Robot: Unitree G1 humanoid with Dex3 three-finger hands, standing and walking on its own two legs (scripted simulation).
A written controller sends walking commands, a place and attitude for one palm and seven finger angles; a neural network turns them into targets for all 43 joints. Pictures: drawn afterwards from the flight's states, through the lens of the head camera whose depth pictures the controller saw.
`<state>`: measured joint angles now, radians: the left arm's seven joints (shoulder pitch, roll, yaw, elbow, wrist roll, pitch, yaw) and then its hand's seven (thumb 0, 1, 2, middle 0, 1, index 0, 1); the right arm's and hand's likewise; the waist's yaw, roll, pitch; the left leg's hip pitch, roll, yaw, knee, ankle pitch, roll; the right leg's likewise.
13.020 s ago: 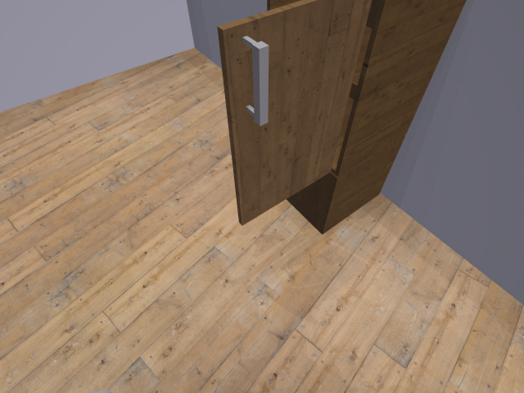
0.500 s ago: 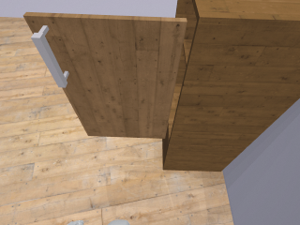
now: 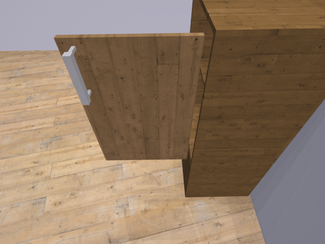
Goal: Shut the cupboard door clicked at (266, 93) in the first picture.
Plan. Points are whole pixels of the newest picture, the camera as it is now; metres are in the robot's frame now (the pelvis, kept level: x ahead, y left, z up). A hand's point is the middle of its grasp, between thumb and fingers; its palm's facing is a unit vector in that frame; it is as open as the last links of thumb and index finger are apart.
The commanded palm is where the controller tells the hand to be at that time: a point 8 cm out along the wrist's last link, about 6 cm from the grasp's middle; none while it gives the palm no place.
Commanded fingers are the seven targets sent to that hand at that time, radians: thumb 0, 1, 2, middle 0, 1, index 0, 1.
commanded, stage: come to a stop and stand still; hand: left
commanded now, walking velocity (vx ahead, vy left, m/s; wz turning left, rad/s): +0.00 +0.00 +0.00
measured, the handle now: (79, 77) +0.50 +0.27 +0.15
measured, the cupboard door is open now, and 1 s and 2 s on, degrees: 90 90 90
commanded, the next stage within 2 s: look again from close up in 0.22 s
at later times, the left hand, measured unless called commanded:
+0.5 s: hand out of the picture +0.01 +0.21 -0.15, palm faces -0.02 -0.96 -0.29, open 7.4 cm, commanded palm none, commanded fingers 0.00 0.90 0.90 -0.20 -0.30 -0.20 -0.30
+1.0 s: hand out of the picture +0.07 +0.21 -0.14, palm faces -0.01 -0.94 -0.34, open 7.4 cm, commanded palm none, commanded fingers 0.00 0.90 0.90 -0.20 -0.30 -0.20 -0.30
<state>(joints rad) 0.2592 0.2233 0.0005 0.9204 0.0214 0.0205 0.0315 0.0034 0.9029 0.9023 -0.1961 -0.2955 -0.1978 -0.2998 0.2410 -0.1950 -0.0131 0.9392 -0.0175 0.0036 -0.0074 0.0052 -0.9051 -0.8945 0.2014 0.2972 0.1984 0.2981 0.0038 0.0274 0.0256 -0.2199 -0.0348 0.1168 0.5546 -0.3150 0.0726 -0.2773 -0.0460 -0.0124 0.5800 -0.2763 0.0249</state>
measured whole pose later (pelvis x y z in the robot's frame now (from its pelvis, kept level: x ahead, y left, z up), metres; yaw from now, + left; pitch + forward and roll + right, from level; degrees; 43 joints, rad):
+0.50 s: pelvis -0.02 -0.01 +0.01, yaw +0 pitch -2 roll +1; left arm 0.24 0.26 -0.01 1.06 0.02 0.00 0.01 0.00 0.90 0.90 -0.20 -0.30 -0.20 -0.30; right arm 0.22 -0.29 -0.02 1.08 -0.01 -0.01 0.00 0.01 -0.91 -0.89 0.20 0.30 0.20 0.30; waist 0.00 0.00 0.04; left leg -0.16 -0.03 0.11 0.39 -0.20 0.05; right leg -0.22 -0.04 -0.03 0.43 -0.17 0.01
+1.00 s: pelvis +0.00 -0.04 +0.02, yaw +1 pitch -2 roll +1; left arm 0.13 0.31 -0.02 1.07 0.02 -0.01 0.01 0.00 0.90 0.90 -0.20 -0.30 -0.20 -0.30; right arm 0.14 -0.33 0.00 1.11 -0.01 -0.01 0.01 0.00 -0.90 -0.89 0.20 0.30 0.20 0.30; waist 0.00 0.02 0.03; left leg -0.13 -0.01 0.07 0.34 -0.19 0.02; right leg -0.18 -0.01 -0.06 0.37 -0.17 -0.02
